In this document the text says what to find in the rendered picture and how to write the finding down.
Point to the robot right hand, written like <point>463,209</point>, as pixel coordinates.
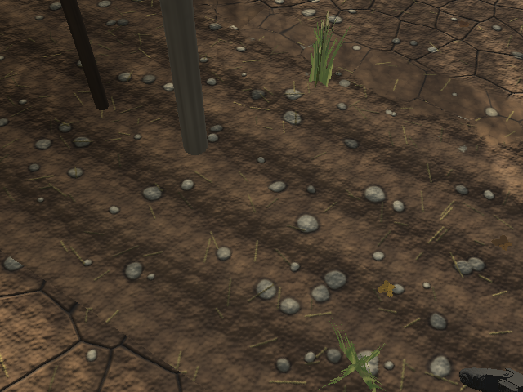
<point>492,380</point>

